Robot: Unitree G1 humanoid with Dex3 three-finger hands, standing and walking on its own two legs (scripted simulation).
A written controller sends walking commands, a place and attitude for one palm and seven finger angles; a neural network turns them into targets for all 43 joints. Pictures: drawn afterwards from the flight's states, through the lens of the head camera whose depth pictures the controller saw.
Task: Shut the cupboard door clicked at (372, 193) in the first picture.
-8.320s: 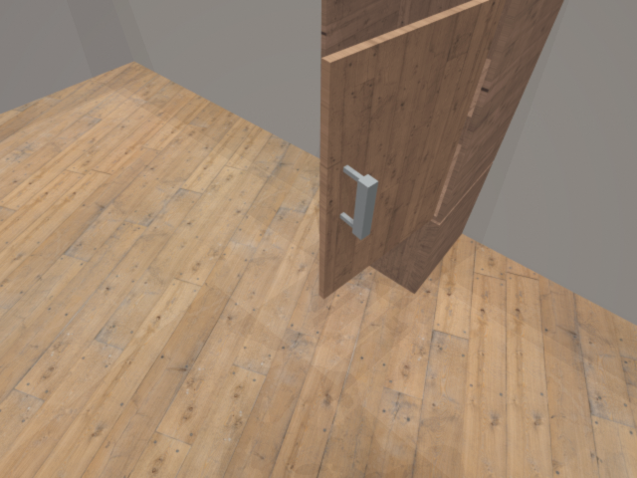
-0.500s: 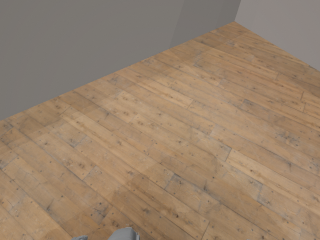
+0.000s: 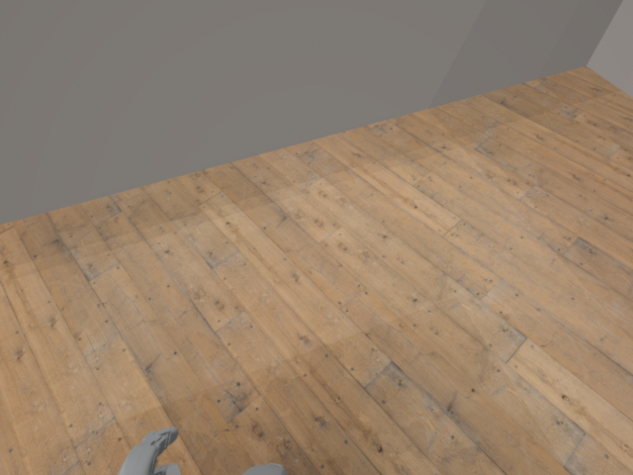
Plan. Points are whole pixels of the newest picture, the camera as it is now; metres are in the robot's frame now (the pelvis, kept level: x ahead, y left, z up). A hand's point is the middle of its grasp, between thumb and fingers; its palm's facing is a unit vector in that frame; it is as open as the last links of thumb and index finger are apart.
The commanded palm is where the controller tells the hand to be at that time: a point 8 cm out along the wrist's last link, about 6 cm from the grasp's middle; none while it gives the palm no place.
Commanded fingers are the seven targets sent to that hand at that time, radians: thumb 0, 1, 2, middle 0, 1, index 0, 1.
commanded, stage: walk to a spot facing it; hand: left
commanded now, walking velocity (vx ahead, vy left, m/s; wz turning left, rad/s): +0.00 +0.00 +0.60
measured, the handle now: out of the picture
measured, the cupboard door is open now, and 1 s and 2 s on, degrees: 80 80 80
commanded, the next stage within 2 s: none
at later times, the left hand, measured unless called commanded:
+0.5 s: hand out of the picture -0.04 +0.23 -0.18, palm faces +0.37 -0.89 -0.26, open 7.4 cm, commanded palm none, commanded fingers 0.00 0.90 0.90 -0.20 -0.30 -0.20 -0.30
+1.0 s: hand out of the picture +0.05 +0.21 -0.14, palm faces +0.59 -0.78 -0.23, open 7.4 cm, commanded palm none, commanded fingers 0.00 0.90 0.90 -0.20 -0.30 -0.20 -0.30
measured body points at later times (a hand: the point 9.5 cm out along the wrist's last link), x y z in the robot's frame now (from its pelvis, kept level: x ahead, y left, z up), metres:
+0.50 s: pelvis +0.00 +0.01 +0.00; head +0.04 +0.05 +0.44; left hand -0.06 +0.28 -0.16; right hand +0.22 -0.19 -0.12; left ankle -0.03 +0.10 -0.73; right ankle -0.01 -0.12 -0.68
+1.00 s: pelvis +0.10 +0.01 +0.02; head +0.14 +0.02 +0.46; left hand +0.02 +0.25 -0.12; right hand +0.27 -0.19 -0.14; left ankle +0.00 +0.11 -0.64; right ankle +0.12 -0.10 -0.73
